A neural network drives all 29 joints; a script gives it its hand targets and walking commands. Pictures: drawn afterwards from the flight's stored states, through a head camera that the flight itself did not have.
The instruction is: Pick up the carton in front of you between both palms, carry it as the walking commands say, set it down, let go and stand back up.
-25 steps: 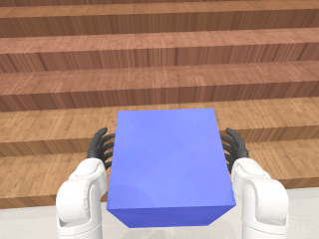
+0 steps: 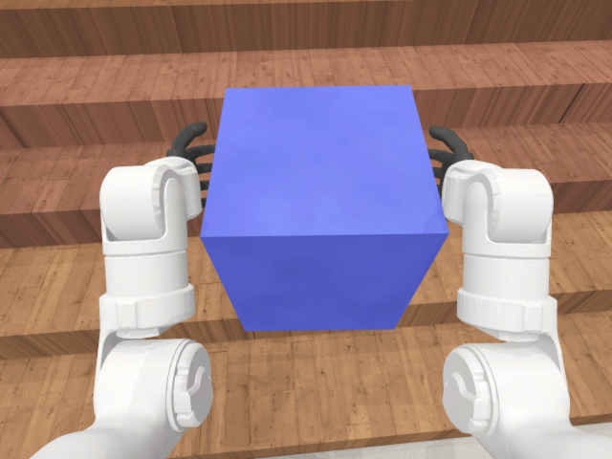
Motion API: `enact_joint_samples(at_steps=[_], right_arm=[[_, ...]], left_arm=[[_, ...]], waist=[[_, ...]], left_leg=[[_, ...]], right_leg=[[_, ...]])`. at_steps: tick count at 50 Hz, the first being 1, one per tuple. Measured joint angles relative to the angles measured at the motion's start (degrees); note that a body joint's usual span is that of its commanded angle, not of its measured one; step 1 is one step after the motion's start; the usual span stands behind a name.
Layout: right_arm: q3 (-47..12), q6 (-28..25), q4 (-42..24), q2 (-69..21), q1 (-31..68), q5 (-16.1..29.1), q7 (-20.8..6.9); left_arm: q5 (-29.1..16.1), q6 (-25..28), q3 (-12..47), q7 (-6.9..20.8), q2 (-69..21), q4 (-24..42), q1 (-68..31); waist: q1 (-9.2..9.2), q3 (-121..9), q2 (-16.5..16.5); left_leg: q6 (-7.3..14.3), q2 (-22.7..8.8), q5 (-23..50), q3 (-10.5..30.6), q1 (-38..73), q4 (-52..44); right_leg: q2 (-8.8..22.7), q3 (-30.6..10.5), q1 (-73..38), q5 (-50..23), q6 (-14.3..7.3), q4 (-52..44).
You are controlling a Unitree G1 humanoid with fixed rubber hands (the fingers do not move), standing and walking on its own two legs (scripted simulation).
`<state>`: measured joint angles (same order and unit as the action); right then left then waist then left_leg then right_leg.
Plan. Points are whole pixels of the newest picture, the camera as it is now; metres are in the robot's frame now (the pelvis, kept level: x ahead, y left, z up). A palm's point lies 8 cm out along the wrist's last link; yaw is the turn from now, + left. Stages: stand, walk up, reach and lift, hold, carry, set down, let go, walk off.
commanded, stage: carry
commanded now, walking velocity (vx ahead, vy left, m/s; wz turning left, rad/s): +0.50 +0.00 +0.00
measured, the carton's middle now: (318, 221) +0.40 +0.00 +0.11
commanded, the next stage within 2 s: none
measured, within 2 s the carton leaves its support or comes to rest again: neither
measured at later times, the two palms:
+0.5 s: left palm (229, 38) +0.69 +0.13 +0.20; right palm (416, 29) +0.72 -0.17 +0.20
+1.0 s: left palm out of the picture +1.04 +0.06 +0.46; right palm out of the picture +0.98 -0.23 +0.44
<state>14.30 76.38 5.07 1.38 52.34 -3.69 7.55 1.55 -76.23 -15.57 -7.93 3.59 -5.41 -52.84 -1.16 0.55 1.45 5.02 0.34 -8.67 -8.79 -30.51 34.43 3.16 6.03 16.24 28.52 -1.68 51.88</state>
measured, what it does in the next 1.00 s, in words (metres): climbs: right foot 0.15 m higher, then left foot 0.15 m higher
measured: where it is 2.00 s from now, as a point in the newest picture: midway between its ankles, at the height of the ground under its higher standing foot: (330, 80)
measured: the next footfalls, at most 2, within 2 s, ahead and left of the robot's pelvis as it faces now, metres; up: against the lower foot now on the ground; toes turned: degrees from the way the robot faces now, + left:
right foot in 0.40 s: +0.45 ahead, -0.13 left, +0.15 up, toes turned -3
left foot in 0.82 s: +0.72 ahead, +0.05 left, +0.30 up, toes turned +7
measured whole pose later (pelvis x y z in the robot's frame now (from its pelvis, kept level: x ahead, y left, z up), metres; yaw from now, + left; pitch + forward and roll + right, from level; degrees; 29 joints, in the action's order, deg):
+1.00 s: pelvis +0.63 -0.03 +0.28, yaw +1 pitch +3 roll +3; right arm 10.8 79.9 11.4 1.4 52.6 -0.4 10.5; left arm 6.5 -79.5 -22.4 -5.4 2.9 -12.9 -55.0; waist -11.2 0.2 0.8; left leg 6.0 3.4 -20.2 -10.3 -28.8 45.8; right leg -4.3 -5.5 38.5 11.5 -5.0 104.1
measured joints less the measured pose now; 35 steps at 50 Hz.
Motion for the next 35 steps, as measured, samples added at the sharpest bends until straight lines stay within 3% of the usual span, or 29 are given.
enact_joint_samples(at_steps=[2, 4, 8, 13, 15, 16, 18, 20, 21, 22, 23, 24, 25, 27, 29, 32, 35], right_arm=[[0.1, -0.4, 1.9, -0.7, 0.1, -0.2, 0.2], [0.5, 0.0, 1.3, -1.4, -1.3, 0.0, 0.5], [1.8, -0.3, -5.3, -3.3, -4.5, 0.3, 0.9], [2.0, -2.6, -13.3, -5.6, -7.6, 0.3, 1.5], [2.0, -3.0, -14.6, -5.3, -8.5, 1.0, 1.5], [2.2, -3.0, -14.7, -5.0, -8.7, 1.4, 1.5], [2.9, -2.9, -14.3, -4.4, -8.9, 2.1, 1.5], [4.0, -2.4, -13.9, -3.6, -9.9, 2.4, 1.3], [4.3, -2.2, -13.3, -2.9, -9.6, 2.5, 1.1], [4.7, -2.3, -12.6, -2.3, -9.1, 2.4, 0.7], [4.9, -2.5, -11.9, -1.9, -8.7, 2.2, 0.2], [4.9, -2.5, -11.6, -2.0, -8.7, 1.7, 0.0], [5.0, -2.4, -11.5, -2.6, -8.8, 1.0, -0.1], [5.0, -2.1, -12.1, -4.2, -9.3, -0.7, -0.3], [4.9, -2.0, -12.9, -5.2, -9.6, -2.1, -0.4], [4.7, -1.8, -13.1, -5.3, -8.4, -3.2, -0.5], [4.2, -1.4, -11.2, -4.1, -5.4, -3.7, -0.7]], left_arm=[[0.2, -0.2, -1.1, 0.0, 0.1, -1.3, -0.1], [1.1, -1.0, -2.1, 0.0, -0.9, -0.8, 0.6], [2.4, -1.4, -3.1, 0.0, -3.2, 4.9, 2.1], [2.5, 0.0, -3.0, 0.4, -5.1, 13.8, 5.1], [3.0, 0.5, -2.3, 0.6, -5.7, 15.1, 5.9], [3.3, 0.7, -1.9, 0.6, -6.1, 15.3, 6.2], [4.0, 1.1, -1.1, 0.6, -6.5, 14.4, 6.3], [4.5, 2.1, 0.3, 0.6, -7.1, 11.6, 6.4], [4.7, 2.8, 1.0, 0.5, -7.3, 10.5, 6.4], [4.7, 3.4, 1.6, 0.4, -7.1, 9.6, 6.0], [4.2, 4.0, 2.1, 0.1, -6.9, 8.9, 6.1], [3.5, 4.3, 2.6, -0.6, -6.7, 8.5, 6.7], [2.5, 4.5, 2.6, -1.0, -6.4, 8.7, 7.6], [0.7, 4.7, 2.1, -1.4, -6.0, 9.0, 9.0], [-0.4, 4.9, 1.6, -1.4, -5.4, 8.6, 8.9], [-1.5, 5.1, 1.1, -1.4, -4.4, 7.3, 6.9], [-2.0, 4.8, 0.6, -1.4, -2.9, 4.9, 3.4]], waist=[[-1.23, 1.1, 0.2], [-1.9, 2.0, -0.2], [-2.31, 4.4, -0.4], [-4.14, 5.7, 0.2], [-4.58, 5.8, 0.2], [-4.36, 5.7, -0.1], [-3.09, 5.2, -0.7], [0.38, 4.6, -1.3], [2.93, 5.6, -3.0], [4.9, 6.6, -3.6], [6.46, 7.3, -3.7], [7.95, 7.8, -3.4], [8.9, 8.3, -3.2], [9.83, 8.3, -2.7], [10.33, 7.9, -1.5], [10.87, 6.5, 0.2], [11.45, 3.4, 0.0]], left_leg=[[0.6, 0.4, -3.4, 0.2, 1.1, 1.4], [0.1, 0.4, -4.2, 0.8, 3.3, -0.5], [-0.2, 0.0, -5.6, 1.7, 8.3, -4.6], [-1.7, -0.7, -9.4, 3.4, 15.5, -7.9], [-2.9, -1.5, -10.8, 4.3, 20.0, -10.6], [-3.8, -2.2, -10.9, 4.5, 22.8, -13.0], [-3.8, -3.8, -9.1, 4.3, 27.4, -18.0], [-2.9, -5.6, -6.0, 4.3, 27.7, -13.6], [-2.8, -7.7, -2.7, 5.5, 24.4, -4.3], [-3.6, -6.5, -2.7, 10.5, 18.1, 12.0], [-3.8, -3.4, -3.8, 14.9, 11.7, 29.6], [-3.4, -0.3, -4.3, 16.9, 6.6, 43.9], [-2.7, 1.6, -4.2, 17.5, 2.4, 54.1], [-1.3, 3.2, -4.6, 16.3, -4.9, 64.6], [-0.7, 3.1, -7.1, 13.3, -11.0, 66.9], [0.1, 2.2, -13.4, 7.7, -19.1, 65.6], [1.8, 0.8, -19.8, 4.8, -29.0, 72.7]], right_leg=[[-1.9, -3.9, 7.6, -1.1, -0.8, 17.6], [-2.9, -4.7, 14.6, -3.8, -1.4, 27.9], [-2.6, -4.1, 27.0, -5.5, -1.9, 35.4], [-1.4, -3.4, 44.4, 4.0, -3.7, 54.4], [-0.5, -2.9, 50.2, 6.4, -3.9, 56.1], [-0.1, -2.0, 51.7, 6.4, -4.0, 51.7], [-0.5, 0.8, 49.6, 0.8, -4.8, 33.7], [-3.1, 2.9, 41.3, -3.5, -5.5, 18.6], [-4.9, 4.4, 38.1, -2.9, -6.0, 16.5], [-5.6, 5.1, 35.9, -2.9, -6.7, 15.4], [-6.2, 4.9, 33.1, -3.0, -7.5, 13.5], [-6.6, 4.3, 29.8, -7.3, -8.5, 9.7], [-6.9, 3.9, 26.6, -9.3, -8.2, 6.4], [-7.1, 3.2, 20.0, -9.3, -6.1, -0.6], [-6.8, 2.4, 13.6, -9.8, -4.9, -8.2], [-5.4, 1.2, 5.0, -11.6, -4.7, -18.4], [-4.4, -0.4, -1.5, -11.0, -4.3, -24.0]])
